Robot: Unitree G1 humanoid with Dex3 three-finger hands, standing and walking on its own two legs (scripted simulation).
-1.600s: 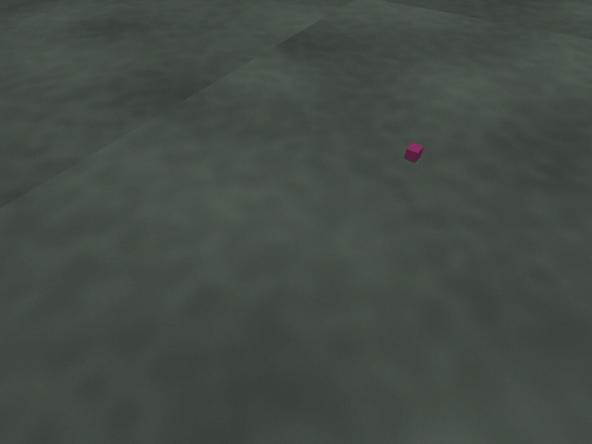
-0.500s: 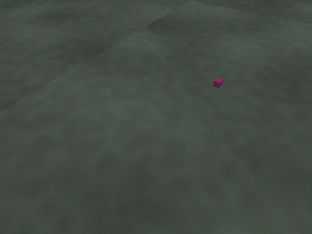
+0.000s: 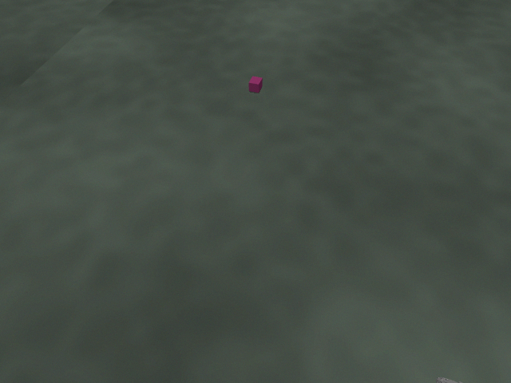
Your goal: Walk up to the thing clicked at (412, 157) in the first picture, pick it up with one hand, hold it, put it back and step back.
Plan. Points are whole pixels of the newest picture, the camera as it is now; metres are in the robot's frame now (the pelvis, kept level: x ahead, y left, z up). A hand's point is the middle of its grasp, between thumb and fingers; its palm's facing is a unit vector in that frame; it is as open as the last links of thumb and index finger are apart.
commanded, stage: walk up
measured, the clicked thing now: (255, 84) +1.93 +0.00 -0.72
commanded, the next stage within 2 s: stand in 1.66 s
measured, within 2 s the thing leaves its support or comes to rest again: neither
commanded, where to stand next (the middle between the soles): +0.05 +0.01 m, yaw -26 degrees
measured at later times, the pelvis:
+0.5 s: pelvis +0.00 +0.03 -0.01, yaw -15 degrees
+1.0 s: pelvis -0.01 +0.01 +0.00, yaw -24 degrees
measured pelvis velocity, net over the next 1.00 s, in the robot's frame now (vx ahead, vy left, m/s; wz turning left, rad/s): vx -0.01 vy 0.01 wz -0.42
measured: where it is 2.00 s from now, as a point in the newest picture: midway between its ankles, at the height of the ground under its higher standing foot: outside the picture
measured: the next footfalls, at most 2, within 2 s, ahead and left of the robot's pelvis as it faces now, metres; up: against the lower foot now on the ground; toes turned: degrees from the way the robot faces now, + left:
right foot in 0.02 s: +0.06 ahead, -0.13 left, +0.00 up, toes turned -4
left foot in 0.40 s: +0.10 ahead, +0.14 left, +0.00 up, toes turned -12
